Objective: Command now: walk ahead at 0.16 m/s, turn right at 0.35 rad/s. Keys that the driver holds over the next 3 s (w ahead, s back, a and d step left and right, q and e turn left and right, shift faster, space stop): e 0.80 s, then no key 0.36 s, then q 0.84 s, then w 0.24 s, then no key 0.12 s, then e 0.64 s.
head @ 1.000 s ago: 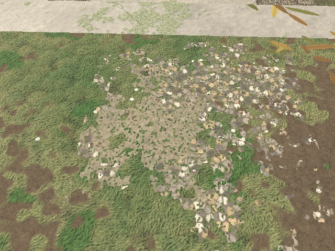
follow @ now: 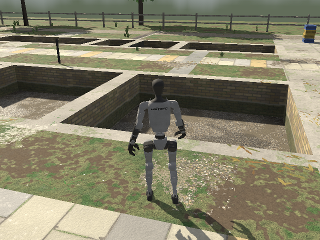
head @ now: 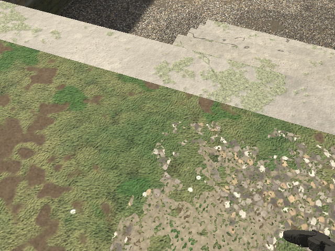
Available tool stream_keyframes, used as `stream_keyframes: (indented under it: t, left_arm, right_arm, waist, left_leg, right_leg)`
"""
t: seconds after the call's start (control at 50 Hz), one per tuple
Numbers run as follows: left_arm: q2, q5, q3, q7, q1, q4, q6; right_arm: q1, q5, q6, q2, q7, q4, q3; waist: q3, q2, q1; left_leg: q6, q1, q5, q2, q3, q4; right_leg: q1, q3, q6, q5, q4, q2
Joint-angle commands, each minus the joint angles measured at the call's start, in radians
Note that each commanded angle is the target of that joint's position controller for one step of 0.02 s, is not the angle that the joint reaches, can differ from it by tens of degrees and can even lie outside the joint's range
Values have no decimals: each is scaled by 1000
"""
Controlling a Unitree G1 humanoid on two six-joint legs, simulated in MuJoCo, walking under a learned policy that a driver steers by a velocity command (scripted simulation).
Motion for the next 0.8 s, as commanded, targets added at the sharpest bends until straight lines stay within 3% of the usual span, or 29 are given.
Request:
stream_keyframes:
  t: [0.02,0.06,0.16,0.24,0.3,0.32,0.34,0.36,0.38,0.4,0.42,0.44,0.5,0.58,0.7,0.76,0.78,0.8]
  left_arm:
    - [82,6,34,23,67,-59,47]
    - [60,8,36,29,65,-77,67]
    - [45,16,31,7,-63,-149,74]
    - [75,14,42,-17,-118,-196,87]
    - [79,17,54,-28,-85,-197,87]
    - [113,22,68,-20,-52,-189,84]
    - [229,25,97,-1,-23,-200,79]
    - [290,46,101,0,-38,-234,68]
    - [240,56,90,-11,-13,-231,45]
    - [220,50,82,-11,-48,-230,27]
    - [191,30,76,-6,-105,-238,22]
    - [165,13,66,1,-149,-248,26]
    - [153,21,59,16,-159,-265,35]
    - [174,15,68,29,-138,-271,46]
    - [182,15,74,18,-157,-290,61]
    - [176,2,73,17,-189,-301,70]
    - [169,-5,71,20,-201,-306,74]
    - [136,-3,63,23,-179,-310,75]
  right_arm:
    - [47,-7,2,-132,-4,-11,-46]
    - [5,-17,-6,-137,-11,-2,-52]
    - [7,-2,7,-173,-40,35,-67]
    - [26,19,30,-211,-37,62,-81]
    - [30,42,45,-214,-37,85,-85]
    - [84,37,50,-183,-35,110,-79]
    - [110,2,52,-129,-30,102,-64]
    - [39,-15,51,-125,-37,43,-58]
    - [-29,-3,51,-166,-41,40,-70]
    - [-27,17,54,-166,-44,41,-74]
    - [4,15,58,-162,-53,66,-78]
    - [13,6,61,-176,-60,72,-83]
    - [41,12,57,-153,-55,80,-80]
    - [-1,16,53,-125,-49,68,-67]
    - [3,26,38,-141,-27,64,-69]
    - [54,28,23,-144,-14,71,-74]
    - [93,26,20,-150,-11,83,-79]
    - [127,14,22,-200,-14,87,-94]
  waist:
    - [-147,163,-18]
    - [-126,172,3]
    - [-131,142,-30]
    - [-120,146,-49]
    - [-119,125,-24]
    - [-117,65,-24]
    - [-115,-202,-50]
    - [-108,-333,-27]
    - [-157,-190,25]
    - [-145,-144,-7]
    - [-143,-89,-37]
    - [-140,-95,-53]
    - [-176,-99,-72]
    - [-164,-109,-45]
    - [-139,-143,-33]
    - [-147,-145,-64]
    - [-148,-133,-88]
    - [-168,-63,-82]
  left_leg:
    - [212,202,378,266,-186,-217]
    - [223,132,333,264,-116,-261]
    - [218,164,214,287,-30,-278]
    - [195,224,144,323,-22,-239]
    - [118,232,73,294,22,-120]
    - [56,187,-3,246,64,-20]
    - [-45,-7,-229,125,173,274]
    - [-103,-264,-541,-21,90,515]
    - [-89,-277,-530,-14,-54,647]
    - [-71,-287,-444,0,-88,668]
    - [-67,-285,-364,15,-104,645]
    - [-71,-271,-312,18,-111,623]
    - [-85,-192,-226,-17,-105,588]
    - [-103,-152,-197,-36,-124,379]
    - [-88,-14,-235,-68,-134,185]
    - [-60,92,-165,-77,-122,-10]
    - [-44,183,-55,-64,-112,-132]
    - [0,308,16,56,-193,-172]
  right_leg:
    - [-125,-2,31,87,82,-64]
    - [-86,-18,35,154,39,-62]
    - [-40,-36,3,291,-195,-85]
    - [0,-74,-32,249,-327,-69]
    - [124,-124,-88,338,-548,-20]
    - [208,-88,-121,446,-639,-10]
    - [343,195,-201,810,-717,-212]
    - [377,464,-402,902,-757,-383]
    - [358,438,-423,851,-773,-358]
    - [347,355,-371,813,-763,-306]
    - [336,298,-314,764,-751,-258]
    - [316,273,-288,762,-749,-239]
    - [290,240,-283,796,-745,-193]
    - [299,287,-284,664,-741,-180]
    - [232,410,-288,574,-730,-161]
    - [233,451,-258,610,-685,-128]
    - [195,437,-224,569,-657,-96]
    - [96,386,-171,409,-574,-43]
Next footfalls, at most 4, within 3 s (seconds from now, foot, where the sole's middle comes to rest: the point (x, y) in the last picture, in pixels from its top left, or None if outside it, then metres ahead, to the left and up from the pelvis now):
0.32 right None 0.09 -0.15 -0.77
0.80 left None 0.16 0.06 -0.77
1.16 right None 0.00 -0.15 -0.77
1.60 left None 0.13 0.07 -0.77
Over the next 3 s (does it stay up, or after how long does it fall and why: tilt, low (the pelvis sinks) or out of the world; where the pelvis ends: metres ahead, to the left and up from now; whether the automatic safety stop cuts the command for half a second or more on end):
stays up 0.24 -0.04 0.00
